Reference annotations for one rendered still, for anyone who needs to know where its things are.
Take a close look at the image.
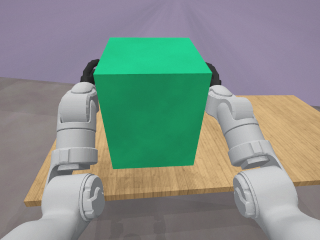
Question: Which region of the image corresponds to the robot right upper arm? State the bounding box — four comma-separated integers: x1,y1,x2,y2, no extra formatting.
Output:
233,165,320,240

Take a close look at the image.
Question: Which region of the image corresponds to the carton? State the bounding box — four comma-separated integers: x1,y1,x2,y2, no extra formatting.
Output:
93,37,213,169

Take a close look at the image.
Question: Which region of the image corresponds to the robot right hand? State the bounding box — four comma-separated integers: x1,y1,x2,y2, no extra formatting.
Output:
205,62,222,87

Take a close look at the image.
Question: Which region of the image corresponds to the robot left upper arm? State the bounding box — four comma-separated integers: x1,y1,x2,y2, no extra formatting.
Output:
0,173,105,240

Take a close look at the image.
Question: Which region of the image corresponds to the table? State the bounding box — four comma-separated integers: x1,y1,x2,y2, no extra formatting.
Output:
23,95,320,207

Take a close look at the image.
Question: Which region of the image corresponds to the robot left forearm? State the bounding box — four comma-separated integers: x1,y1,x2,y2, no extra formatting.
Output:
41,82,99,213

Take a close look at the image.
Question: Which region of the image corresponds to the robot left hand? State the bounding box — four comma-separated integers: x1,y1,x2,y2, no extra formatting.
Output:
80,59,100,85

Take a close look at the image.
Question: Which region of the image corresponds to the robot right forearm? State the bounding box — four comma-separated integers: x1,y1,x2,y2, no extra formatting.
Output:
205,85,298,206

